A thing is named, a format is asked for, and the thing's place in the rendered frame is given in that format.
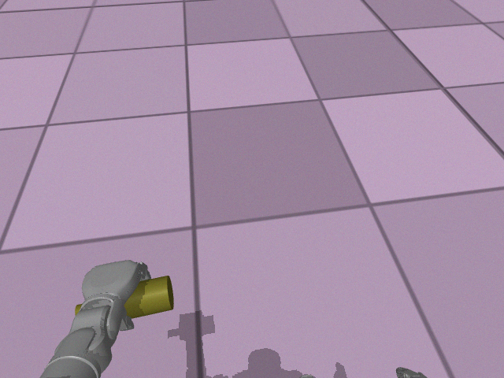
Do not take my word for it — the bottle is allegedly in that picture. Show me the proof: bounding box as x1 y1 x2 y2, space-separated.
75 276 174 319

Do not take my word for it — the left robot hand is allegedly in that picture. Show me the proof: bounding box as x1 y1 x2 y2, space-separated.
82 260 151 331

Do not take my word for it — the left robot arm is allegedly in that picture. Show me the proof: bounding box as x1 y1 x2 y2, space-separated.
40 294 124 378

